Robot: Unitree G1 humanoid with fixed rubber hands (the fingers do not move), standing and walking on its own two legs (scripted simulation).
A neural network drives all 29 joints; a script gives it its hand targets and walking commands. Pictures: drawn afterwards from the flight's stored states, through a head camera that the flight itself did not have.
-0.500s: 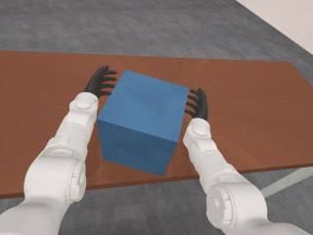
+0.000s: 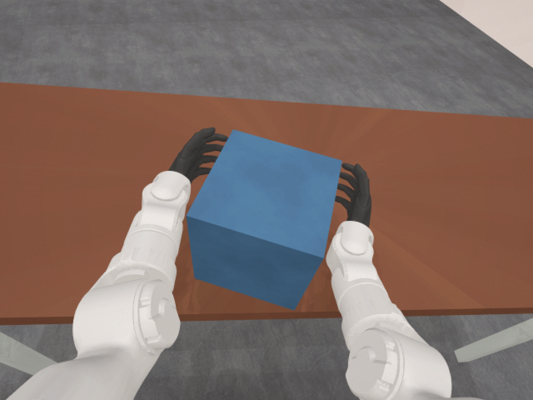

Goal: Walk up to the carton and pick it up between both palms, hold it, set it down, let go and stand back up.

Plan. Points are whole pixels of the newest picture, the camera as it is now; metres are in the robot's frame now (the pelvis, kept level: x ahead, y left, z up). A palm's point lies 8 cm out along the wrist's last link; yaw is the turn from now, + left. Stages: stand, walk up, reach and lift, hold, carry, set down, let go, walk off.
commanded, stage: reach and lift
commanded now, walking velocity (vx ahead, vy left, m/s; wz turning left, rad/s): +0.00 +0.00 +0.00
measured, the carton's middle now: (264, 222) +0.38 +0.00 +0.02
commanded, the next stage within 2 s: none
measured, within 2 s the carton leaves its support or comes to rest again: leaves its support in 1.04 s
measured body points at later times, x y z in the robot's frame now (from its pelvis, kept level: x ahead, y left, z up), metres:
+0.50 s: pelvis +0.01 -0.02 +0.00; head +0.04 +0.03 +0.45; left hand +0.45 +0.13 +0.07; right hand +0.38 -0.14 +0.06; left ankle +0.03 +0.07 -0.74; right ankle -0.03 -0.17 -0.74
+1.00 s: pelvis +0.00 -0.01 +0.00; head +0.04 +0.04 +0.45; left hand +0.44 +0.12 +0.09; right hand +0.38 -0.15 +0.06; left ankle +0.03 +0.07 -0.74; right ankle -0.03 -0.17 -0.74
